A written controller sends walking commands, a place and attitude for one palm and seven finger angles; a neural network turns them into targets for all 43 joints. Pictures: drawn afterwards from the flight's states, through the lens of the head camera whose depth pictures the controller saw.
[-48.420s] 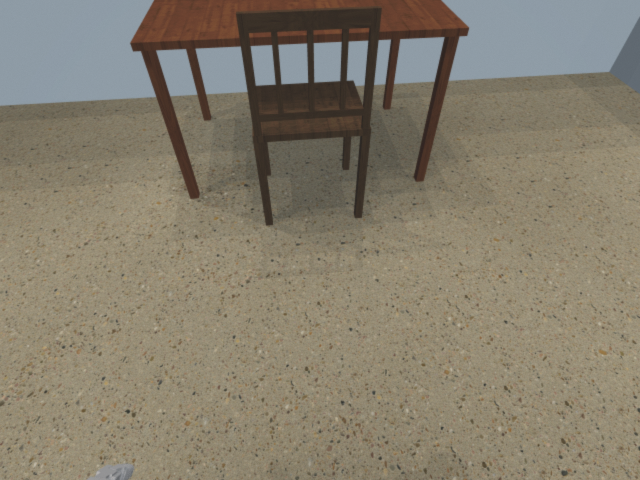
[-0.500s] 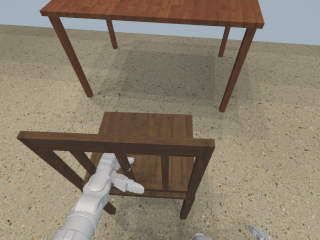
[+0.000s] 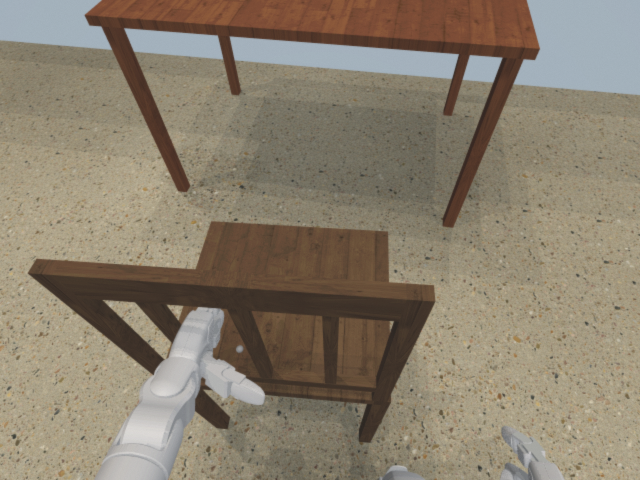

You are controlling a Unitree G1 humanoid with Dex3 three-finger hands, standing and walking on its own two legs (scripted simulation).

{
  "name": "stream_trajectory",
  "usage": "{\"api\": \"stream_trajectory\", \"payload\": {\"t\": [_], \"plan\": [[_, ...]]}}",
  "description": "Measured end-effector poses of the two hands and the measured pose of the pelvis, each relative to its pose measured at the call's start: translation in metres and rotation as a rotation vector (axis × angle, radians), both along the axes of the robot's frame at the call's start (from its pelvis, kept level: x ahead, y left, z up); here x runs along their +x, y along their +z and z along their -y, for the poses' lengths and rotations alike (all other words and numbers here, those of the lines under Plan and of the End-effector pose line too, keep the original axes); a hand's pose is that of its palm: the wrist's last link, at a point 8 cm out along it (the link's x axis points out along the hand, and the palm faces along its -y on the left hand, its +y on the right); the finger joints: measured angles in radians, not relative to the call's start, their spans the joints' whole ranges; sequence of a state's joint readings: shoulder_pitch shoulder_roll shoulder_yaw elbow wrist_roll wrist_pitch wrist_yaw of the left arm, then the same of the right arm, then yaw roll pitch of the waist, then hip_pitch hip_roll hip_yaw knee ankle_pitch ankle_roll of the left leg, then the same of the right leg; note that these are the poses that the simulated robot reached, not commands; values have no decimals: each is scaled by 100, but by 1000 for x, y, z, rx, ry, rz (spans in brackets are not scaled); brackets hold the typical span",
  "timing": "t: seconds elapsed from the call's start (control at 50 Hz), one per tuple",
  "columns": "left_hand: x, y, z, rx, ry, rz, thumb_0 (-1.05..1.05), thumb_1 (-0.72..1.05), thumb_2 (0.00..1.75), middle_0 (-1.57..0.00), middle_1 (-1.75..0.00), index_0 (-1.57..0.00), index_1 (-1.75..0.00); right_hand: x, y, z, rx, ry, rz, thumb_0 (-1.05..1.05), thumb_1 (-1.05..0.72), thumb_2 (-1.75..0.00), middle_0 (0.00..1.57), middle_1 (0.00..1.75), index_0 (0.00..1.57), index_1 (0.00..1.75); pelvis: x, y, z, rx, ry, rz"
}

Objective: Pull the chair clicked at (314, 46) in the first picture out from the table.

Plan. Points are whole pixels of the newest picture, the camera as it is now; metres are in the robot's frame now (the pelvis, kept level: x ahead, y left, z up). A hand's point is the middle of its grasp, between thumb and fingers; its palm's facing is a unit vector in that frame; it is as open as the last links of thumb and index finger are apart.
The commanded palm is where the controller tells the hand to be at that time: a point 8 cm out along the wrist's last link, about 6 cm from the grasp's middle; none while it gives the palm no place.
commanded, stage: draw the fingers out of the gap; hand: left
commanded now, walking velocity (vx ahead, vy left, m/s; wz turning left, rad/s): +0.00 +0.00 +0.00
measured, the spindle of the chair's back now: (254, 344) +0.31 +0.10 -0.06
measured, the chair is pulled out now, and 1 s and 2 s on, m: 0.61 0.61 0.61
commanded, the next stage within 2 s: draw the hand back to the body in 0.58 s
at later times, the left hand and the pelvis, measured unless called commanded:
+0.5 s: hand (231, 419) +0.21 +0.11 -0.04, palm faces -0.15 -0.98 -0.10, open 17.5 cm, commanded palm +0.19 +0.17 -0.02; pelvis +0.00 +0.01 -0.02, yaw +2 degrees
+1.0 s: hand (189, 422) +0.19 +0.14 +0.02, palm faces -0.02 -1.00 -0.04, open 17.5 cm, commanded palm +0.16 +0.21 +0.04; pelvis -0.01 +0.01 -0.05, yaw +2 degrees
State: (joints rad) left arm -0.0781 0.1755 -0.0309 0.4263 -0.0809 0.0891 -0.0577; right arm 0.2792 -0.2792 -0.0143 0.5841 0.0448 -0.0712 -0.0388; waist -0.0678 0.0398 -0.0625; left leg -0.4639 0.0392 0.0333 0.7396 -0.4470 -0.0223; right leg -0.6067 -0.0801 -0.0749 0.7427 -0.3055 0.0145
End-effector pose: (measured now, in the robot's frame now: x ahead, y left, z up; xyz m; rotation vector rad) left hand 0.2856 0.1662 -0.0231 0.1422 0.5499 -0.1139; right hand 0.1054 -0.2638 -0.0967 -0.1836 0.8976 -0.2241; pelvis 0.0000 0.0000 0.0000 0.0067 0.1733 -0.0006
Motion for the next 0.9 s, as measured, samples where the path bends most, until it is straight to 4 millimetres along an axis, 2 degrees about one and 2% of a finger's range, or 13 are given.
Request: {"api": "stream_trajectory", "payload": {"t": [0.1, 0.2, 0.42, 0.72, 0.78, 0.9], "plan": [[-26, -7, -3, -3, -4, -30, -1, -54, 20, 0, -1, 0, -1, 11, 2, -5, -5, 15, 33, 1, -91, -90, 20, 30, 20, 30, 2, -2, -3, -3, 6, 0], [-48, -4, -5, 5, -2, -23, -1, -54, 20, 0, -1, 0, 0, 28, 4, -15, -6, 44, 90, 1, -91, -90, 20, 30, 20, 30, 3, -5, -6, -7, 17, 3], [-75, -2, -2, -1, -7, -22, -1, -54, 20, 0, 0, 0, 0, 62, 10, -40, 13, 112, 200, 1, -90, -90, 20, 30, 21, 30, 2, -13, -12, -11, 30, -1], [-120, 1, -5, 1, 28, -52, -1, -54, 20, 0, 0, 0, 0, 73, 8, -47, 0, 112, 232, 1, -90, -90, 20, 30, 21, 30, 6, -24, -15, -21, 40, -20], [-122, 10, -6, -99, 91, 41, -1, -54, 20, 0, 0, -1, 0, 73, 6, -47, -8, 114, 244, 1, -90, -90, 20, 30, 21, 30, 5, -28, -15, -23, 42, -32], [-109, 48, -22, -144, 151, 410, -1, -54, 20, 0, -1, -1, 0, 73, -11, -49, 10, 143, 227, 1, -90, -90, 20, 30, 20, 30, -1, -41, -13, -27, 45, -59]]}}
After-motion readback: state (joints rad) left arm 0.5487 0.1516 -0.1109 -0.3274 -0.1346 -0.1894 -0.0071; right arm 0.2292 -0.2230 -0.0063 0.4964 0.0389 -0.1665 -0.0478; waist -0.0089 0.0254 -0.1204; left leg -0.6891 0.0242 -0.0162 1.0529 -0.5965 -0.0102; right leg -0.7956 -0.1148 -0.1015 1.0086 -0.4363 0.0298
